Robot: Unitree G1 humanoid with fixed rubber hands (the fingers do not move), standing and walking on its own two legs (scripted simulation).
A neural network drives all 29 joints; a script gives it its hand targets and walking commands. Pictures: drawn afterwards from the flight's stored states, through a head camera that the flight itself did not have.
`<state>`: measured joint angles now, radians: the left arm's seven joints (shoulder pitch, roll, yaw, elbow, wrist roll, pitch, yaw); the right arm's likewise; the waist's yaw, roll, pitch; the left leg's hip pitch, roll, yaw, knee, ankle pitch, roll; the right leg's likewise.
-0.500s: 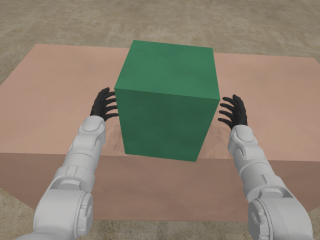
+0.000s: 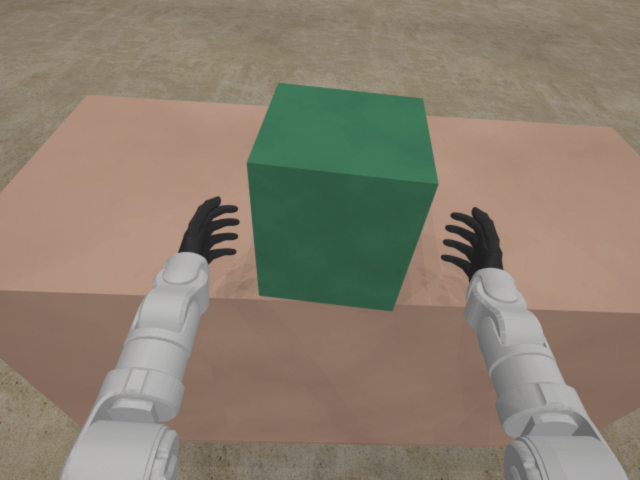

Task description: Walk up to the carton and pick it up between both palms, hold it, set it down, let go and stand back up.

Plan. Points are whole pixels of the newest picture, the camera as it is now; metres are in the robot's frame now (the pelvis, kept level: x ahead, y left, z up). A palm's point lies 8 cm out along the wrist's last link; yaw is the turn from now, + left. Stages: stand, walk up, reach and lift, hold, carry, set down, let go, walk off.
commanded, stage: set down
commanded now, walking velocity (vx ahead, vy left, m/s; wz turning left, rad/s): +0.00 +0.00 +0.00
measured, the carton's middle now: (337, 201) +0.49 +0.00 +0.10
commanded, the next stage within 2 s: none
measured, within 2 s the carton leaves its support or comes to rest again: neither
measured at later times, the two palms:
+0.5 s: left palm (178, 313) +0.30 +0.19 +0.08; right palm (524, 327) +0.29 -0.21 +0.10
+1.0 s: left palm (169, 372) +0.24 +0.19 +0.05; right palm (544, 397) +0.22 -0.22 +0.07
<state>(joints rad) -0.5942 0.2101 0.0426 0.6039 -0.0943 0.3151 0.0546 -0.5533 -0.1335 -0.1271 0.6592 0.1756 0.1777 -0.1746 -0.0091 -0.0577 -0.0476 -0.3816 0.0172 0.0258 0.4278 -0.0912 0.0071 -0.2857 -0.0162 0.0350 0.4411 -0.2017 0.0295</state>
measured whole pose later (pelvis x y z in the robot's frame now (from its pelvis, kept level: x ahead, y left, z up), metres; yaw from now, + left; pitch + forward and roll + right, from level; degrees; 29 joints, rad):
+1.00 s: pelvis +0.02 -0.01 +0.00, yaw +0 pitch +4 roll +0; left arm 0.25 0.22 0.02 -0.31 -0.13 0.46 0.04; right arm 0.35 -0.13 -0.06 -0.29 0.20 0.31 -0.16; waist -0.01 -0.06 -0.04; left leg -0.37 0.02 0.03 0.40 -0.10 0.01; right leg -0.28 -0.02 0.04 0.44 -0.22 0.03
